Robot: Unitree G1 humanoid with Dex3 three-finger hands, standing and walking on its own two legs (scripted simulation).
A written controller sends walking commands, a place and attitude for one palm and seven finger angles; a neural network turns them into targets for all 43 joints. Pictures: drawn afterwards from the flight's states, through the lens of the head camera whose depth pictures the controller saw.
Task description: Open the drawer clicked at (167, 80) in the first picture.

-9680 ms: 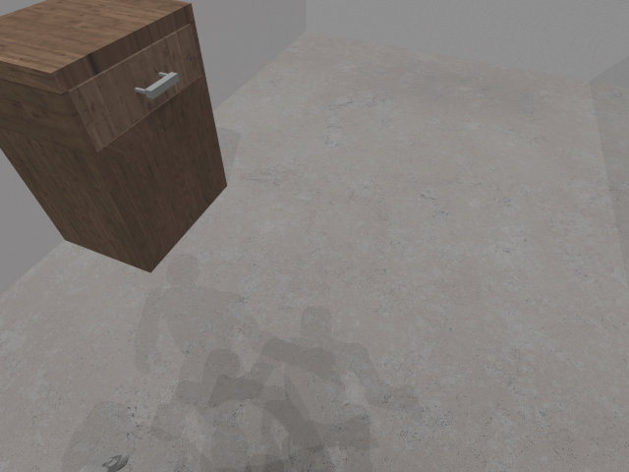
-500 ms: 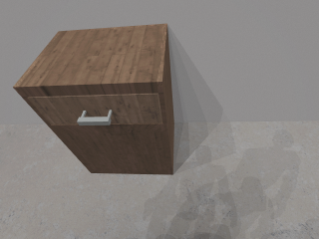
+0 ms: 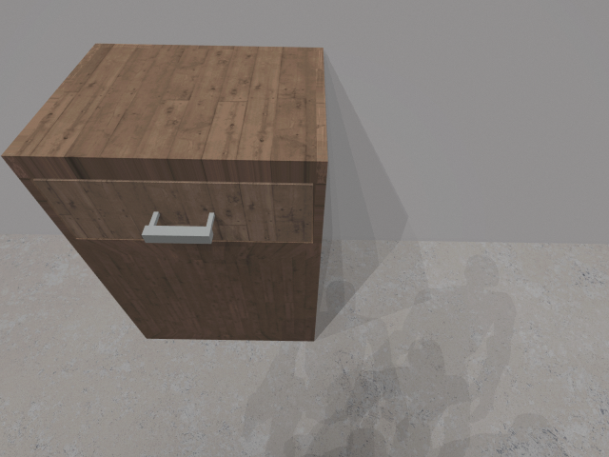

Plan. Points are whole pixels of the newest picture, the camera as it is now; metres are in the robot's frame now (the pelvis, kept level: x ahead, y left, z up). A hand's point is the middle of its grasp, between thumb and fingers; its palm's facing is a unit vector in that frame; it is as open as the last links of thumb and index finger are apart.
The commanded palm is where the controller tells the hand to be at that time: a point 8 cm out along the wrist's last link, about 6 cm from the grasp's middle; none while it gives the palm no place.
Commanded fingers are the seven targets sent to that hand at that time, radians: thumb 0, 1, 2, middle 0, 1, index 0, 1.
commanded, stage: come to a stop and stand still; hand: left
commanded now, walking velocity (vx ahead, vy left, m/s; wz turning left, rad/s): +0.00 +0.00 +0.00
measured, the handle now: (180, 225) +0.54 +0.30 -0.11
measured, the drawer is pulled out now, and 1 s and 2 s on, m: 0.00 0.00 0.00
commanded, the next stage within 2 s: look again from close up in 0.72 s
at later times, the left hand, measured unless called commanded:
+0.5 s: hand out of the picture +0.02 +0.17 -0.18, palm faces +0.04 -0.98 -0.21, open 7.3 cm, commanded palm none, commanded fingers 0.00 0.90 0.90 -0.20 -0.30 -0.20 -0.30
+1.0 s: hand out of the picture -0.01 +0.16 -0.18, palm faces +0.04 -0.98 -0.20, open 7.3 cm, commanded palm none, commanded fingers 0.00 0.90 0.90 -0.20 -0.30 -0.20 -0.30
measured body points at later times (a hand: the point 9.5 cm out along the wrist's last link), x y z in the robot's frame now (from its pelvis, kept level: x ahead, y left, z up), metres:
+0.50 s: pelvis +0.01 -0.01 +0.00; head +0.03 -0.01 +0.45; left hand +0.02 +0.22 -0.16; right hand -0.01 -0.22 -0.16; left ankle -0.06 +0.11 -0.74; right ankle -0.02 -0.14 -0.74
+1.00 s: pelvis -0.01 -0.01 -0.01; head +0.00 -0.01 +0.44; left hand -0.01 +0.21 -0.16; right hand +0.01 -0.25 -0.16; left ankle -0.06 +0.11 -0.74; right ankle -0.02 -0.14 -0.74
